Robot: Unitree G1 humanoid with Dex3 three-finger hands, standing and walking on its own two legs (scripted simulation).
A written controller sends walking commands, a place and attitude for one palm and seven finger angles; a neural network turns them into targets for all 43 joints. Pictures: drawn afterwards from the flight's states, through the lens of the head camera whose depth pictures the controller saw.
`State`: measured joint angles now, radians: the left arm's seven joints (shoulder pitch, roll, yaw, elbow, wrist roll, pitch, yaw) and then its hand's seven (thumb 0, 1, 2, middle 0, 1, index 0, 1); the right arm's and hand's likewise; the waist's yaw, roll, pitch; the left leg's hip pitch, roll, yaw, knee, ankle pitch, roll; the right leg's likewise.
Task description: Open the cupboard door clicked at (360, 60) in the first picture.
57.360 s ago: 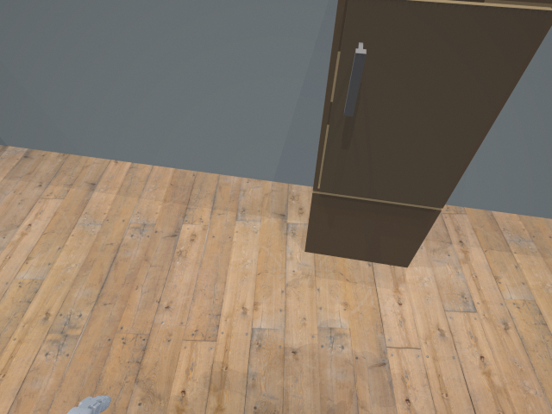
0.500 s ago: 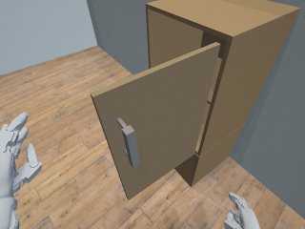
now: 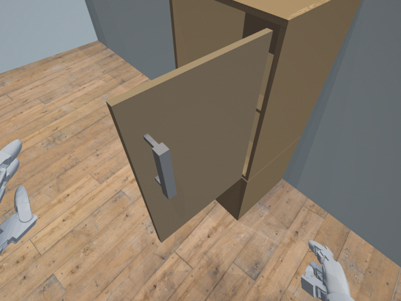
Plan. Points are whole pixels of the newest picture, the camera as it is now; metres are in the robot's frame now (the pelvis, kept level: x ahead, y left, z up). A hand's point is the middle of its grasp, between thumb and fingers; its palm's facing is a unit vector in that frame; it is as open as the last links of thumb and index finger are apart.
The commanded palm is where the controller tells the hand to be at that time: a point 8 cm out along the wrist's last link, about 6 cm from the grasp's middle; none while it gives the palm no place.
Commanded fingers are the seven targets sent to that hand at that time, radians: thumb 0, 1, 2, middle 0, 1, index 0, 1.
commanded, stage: step back with the hand held close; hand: left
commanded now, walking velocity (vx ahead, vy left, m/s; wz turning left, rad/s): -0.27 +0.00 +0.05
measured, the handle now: (159, 167) +0.36 +0.11 +0.07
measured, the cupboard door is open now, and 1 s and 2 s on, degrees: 89 89 89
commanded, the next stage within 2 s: stop stepping back and stand still in 0.74 s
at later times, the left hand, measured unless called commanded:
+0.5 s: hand out of the picture +0.09 +0.27 +0.16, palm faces +0.50 -0.73 -0.46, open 7.4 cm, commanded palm +0.03 +0.31 +0.17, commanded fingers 0.00 0.90 0.90 -0.20 -0.30 -0.20 -0.30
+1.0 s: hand out of the picture -0.02 +0.26 +0.16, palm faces +0.41 -0.75 -0.52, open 7.4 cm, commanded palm -0.08 +0.29 +0.17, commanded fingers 0.00 0.90 0.90 -0.20 -0.30 -0.20 -0.30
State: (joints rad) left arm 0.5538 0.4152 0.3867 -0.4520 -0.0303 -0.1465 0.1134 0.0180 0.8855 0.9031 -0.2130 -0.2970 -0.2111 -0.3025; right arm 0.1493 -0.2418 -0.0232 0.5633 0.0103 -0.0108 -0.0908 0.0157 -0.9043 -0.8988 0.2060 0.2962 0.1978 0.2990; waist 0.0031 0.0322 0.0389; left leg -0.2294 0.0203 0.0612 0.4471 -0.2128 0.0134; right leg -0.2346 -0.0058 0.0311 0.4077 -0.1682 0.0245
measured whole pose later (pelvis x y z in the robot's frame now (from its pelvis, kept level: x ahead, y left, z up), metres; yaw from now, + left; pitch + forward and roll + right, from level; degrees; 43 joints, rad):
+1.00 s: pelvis -0.21 -0.01 +0.00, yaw +2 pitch +0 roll +0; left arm 0.57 0.48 0.46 -0.58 -0.03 -0.20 0.14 0.02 0.88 0.90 -0.21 -0.30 -0.21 -0.30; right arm 0.13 -0.17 -0.01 0.57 -0.01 -0.16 -0.06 0.02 -0.90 -0.90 0.21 0.30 0.20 0.30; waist 0.00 -0.06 0.08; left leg -0.31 0.02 0.06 0.48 -0.16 0.03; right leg -0.41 0.06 0.02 0.77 -0.40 0.02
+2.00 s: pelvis -0.27 -0.04 -0.01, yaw +5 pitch -2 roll +0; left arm 0.26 0.15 0.03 0.89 0.01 0.03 0.03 -0.03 1.00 0.90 -0.21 -0.30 -0.21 -0.30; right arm 0.19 -0.18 0.00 0.93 -0.02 0.03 -0.01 0.01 -0.91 -0.90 0.20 0.30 0.20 0.30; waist -0.01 0.00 0.07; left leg -0.28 0.01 -0.03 0.55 -0.23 -0.03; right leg -0.24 0.03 -0.03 0.57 -0.29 -0.05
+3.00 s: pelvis -0.26 -0.01 +0.00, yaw +4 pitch -2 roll +0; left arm 0.18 0.21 0.02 1.15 0.01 0.00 0.02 0.01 0.90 0.90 -0.20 -0.29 -0.20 -0.30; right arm 0.19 -0.21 -0.02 1.13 -0.02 0.01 -0.02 0.01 -0.91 -0.90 0.20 0.30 0.20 0.30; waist -0.01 0.02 0.08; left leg -0.17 -0.01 0.01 0.37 -0.17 0.01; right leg -0.14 0.01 0.01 0.38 -0.21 -0.01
